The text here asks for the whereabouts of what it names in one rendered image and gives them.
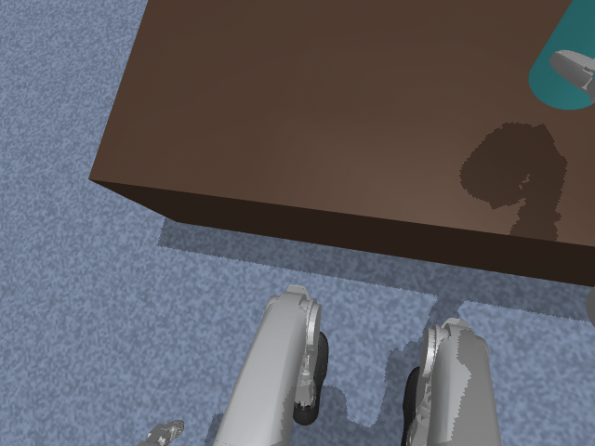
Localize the left robot hand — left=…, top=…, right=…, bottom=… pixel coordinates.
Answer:
left=137, top=420, right=185, bottom=446

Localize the right robot foot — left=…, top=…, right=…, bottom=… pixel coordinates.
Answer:
left=401, top=366, right=420, bottom=446

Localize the right robot hand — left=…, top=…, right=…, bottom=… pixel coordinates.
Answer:
left=549, top=50, right=595, bottom=103

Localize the left robot foot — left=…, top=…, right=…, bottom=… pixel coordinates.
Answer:
left=293, top=332, right=328, bottom=426

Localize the bottle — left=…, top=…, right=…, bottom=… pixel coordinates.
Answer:
left=529, top=0, right=595, bottom=110

